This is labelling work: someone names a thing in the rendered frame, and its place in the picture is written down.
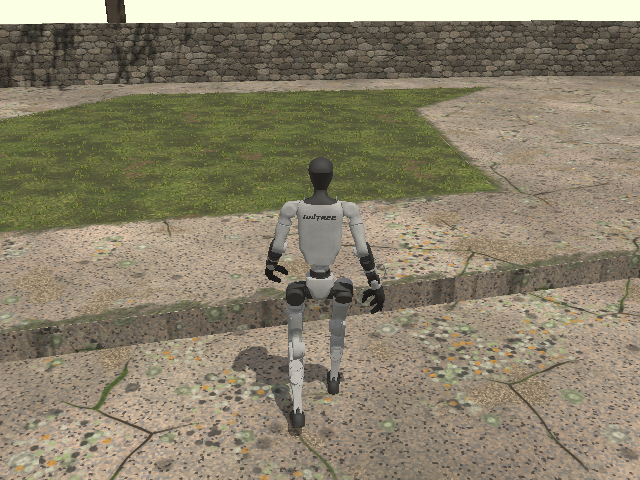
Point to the left robot foot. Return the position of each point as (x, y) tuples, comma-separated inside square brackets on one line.
[(298, 419)]

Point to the robot right forearm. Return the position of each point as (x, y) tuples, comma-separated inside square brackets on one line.
[(370, 269)]

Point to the robot right upper arm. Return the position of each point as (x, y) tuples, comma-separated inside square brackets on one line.
[(352, 211)]

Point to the robot left shin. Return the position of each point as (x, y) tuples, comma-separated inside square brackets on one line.
[(296, 378)]

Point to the robot left upper arm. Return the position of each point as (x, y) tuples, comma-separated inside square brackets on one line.
[(289, 210)]

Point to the robot left forearm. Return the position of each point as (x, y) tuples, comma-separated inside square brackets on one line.
[(272, 258)]

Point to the robot right hand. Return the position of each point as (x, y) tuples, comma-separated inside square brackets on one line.
[(379, 298)]

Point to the robot left hand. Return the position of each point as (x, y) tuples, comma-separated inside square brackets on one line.
[(269, 273)]

